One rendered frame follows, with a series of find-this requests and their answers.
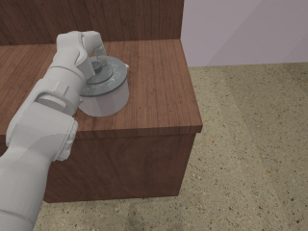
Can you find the table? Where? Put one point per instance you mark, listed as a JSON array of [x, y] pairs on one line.
[[142, 151]]

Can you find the knob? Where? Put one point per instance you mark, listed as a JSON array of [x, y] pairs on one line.
[[97, 67]]

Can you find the robot left upper arm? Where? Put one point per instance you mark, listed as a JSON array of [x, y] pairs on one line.
[[43, 136]]

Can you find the left robot hand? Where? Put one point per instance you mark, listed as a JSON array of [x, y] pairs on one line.
[[98, 47]]

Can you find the pot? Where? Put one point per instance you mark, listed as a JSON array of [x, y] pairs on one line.
[[108, 104]]

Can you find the lid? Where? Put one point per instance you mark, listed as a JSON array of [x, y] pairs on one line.
[[110, 78]]

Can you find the left robot forearm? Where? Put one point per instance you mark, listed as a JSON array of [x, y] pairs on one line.
[[61, 86]]

